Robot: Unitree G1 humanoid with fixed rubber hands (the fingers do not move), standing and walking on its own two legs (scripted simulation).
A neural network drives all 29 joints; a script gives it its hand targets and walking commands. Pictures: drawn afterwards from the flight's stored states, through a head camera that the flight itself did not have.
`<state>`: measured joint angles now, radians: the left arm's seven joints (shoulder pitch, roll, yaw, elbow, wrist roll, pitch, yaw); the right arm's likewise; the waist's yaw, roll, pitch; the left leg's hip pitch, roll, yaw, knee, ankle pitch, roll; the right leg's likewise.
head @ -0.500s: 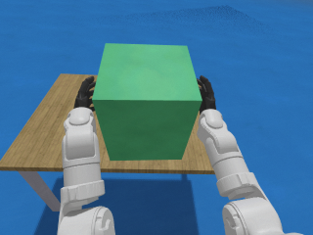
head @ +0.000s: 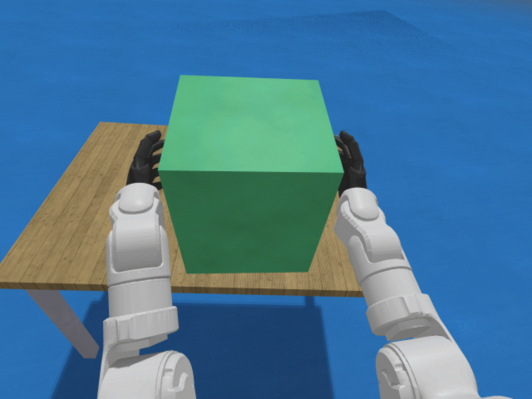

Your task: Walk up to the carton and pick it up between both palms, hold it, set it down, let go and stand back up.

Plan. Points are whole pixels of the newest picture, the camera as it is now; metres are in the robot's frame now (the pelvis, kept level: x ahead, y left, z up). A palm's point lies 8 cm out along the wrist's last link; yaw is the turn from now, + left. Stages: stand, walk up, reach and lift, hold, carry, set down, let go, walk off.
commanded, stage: hold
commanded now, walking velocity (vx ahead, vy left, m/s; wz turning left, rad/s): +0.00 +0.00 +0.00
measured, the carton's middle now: (249, 181) +0.41 +0.00 +0.13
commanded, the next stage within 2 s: set down in 1.60 s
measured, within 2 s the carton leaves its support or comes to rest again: neither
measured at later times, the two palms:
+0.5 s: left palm (146, 184) +0.36 +0.15 +0.18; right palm (355, 181) +0.35 -0.15 +0.18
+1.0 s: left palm (145, 185) +0.36 +0.15 +0.18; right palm (353, 183) +0.35 -0.15 +0.17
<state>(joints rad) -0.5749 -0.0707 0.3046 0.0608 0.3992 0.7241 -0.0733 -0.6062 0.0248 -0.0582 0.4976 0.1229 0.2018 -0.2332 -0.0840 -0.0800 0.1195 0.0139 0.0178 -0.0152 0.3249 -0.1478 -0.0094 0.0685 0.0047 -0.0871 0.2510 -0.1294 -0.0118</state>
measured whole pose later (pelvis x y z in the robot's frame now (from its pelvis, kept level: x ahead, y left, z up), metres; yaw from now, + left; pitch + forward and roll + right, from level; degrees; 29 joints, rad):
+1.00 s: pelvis +0.00 +0.00 +0.00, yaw +0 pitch -12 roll -1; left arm -0.59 -0.08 0.32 0.07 0.40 0.72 -0.07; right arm -0.61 0.02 -0.05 0.49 0.12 0.21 -0.24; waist -0.08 -0.08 0.13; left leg 0.03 0.02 -0.01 0.32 -0.14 -0.01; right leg 0.08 0.01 -0.08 0.25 -0.13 -0.01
